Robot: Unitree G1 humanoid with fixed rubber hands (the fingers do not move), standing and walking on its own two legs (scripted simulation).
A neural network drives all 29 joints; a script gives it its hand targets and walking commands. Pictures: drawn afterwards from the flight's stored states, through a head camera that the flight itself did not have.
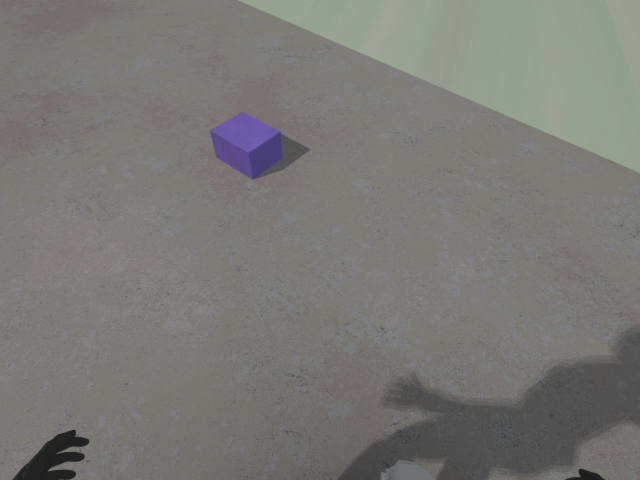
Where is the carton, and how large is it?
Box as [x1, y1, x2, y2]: [210, 112, 282, 178]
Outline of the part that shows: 241,112 210,130 216,156 249,177 254,178 282,158 280,132 253,117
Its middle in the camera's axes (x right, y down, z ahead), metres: -0.35 -0.46 +1.88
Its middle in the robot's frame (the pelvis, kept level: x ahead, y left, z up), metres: +1.63 +0.34 -0.68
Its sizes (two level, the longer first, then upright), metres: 0.262 0.210 0.159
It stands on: the floor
